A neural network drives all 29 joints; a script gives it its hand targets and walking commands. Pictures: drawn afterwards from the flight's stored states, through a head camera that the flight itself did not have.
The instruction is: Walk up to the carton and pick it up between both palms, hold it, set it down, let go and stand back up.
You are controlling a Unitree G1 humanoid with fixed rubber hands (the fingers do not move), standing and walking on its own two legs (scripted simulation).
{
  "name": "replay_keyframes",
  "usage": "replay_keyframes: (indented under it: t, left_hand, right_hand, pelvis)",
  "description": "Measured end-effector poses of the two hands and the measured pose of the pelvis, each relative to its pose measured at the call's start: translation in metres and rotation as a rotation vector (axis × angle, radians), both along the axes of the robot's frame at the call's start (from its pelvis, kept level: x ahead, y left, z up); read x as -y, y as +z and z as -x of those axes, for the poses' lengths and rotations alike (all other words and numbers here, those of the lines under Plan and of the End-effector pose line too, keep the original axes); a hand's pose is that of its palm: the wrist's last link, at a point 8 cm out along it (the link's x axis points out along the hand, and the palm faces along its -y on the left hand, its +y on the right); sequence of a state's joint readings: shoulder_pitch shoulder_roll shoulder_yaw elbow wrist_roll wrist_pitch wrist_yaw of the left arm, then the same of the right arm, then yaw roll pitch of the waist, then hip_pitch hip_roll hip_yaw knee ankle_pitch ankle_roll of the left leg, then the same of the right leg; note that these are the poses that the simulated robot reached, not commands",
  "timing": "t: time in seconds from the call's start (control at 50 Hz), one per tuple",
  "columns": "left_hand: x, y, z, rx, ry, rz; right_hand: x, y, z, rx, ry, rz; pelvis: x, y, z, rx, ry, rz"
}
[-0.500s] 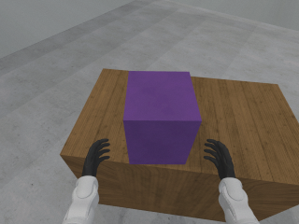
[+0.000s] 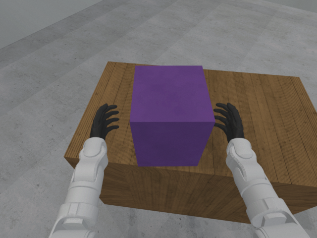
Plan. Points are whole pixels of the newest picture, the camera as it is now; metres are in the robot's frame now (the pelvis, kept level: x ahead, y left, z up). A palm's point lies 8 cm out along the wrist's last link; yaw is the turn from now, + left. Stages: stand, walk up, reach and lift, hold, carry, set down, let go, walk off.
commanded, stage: reach and lift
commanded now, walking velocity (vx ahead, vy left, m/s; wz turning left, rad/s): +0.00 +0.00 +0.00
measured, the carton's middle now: (168, 119) +0.45 +0.01 -0.01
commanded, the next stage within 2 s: none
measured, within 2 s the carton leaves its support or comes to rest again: neither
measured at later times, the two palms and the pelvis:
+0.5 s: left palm (101, 99) +0.42 +0.19 +0.11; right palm (231, 98) +0.43 -0.15 +0.11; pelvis +0.00 +0.00 +0.00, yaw +0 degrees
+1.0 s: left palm (103, 103) +0.43 +0.19 +0.08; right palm (228, 100) +0.44 -0.15 +0.09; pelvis -0.01 +0.00 -0.01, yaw +1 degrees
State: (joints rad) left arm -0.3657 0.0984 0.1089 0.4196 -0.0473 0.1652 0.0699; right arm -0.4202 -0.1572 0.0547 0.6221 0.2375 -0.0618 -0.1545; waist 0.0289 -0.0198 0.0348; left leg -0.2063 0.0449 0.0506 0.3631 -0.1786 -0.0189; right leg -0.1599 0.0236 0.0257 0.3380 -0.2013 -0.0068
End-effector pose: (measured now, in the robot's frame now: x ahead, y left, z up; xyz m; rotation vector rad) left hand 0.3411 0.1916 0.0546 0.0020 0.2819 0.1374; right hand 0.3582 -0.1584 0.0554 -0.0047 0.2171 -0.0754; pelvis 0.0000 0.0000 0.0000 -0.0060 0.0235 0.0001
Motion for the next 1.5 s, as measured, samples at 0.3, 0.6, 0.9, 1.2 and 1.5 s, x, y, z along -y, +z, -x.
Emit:
replay_keyframes:
  t: [0.3,0.6,0.9,1.2,1.5]
  left_hand:
    - [0.003,0.035,-0.049,0.012,0.008,0.007]
    - [-0.002,0.062,-0.085,0.014,0.033,0.001]
    - [-0.003,0.057,-0.098,0.004,0.02,-0.011]
    - [0.002,-0.028,-0.075,-0.011,0.021,0.01]
    - [0.021,-0.043,-0.09,0.015,-0.022,0.009]
  right_hand:
    - [-0.004,0.034,-0.05,-0.006,-0.008,-0.002]
    - [-0.009,0.065,-0.087,-0.013,-0.008,-0.007]
    - [-0.009,0.067,-0.098,-0.05,-0.009,0.015]
    - [-0.018,-0.018,-0.069,-0.092,0.008,0.009]
    - [-0.017,-0.037,-0.078,-0.062,-0.002,0.02]
  pelvis:
    - [0.001,-0.002,0.003,-0.081,-0.001,0.007]
    - [0.003,-0.005,0.002,-0.155,0.005,0.013]
    - [0.003,-0.007,0.005,-0.213,0.017,0.019]
    - [0.001,-0.021,0.016,-0.346,0.026,0.027]
    - [-0.004,-0.032,0.02,-0.428,0.013,0.029]
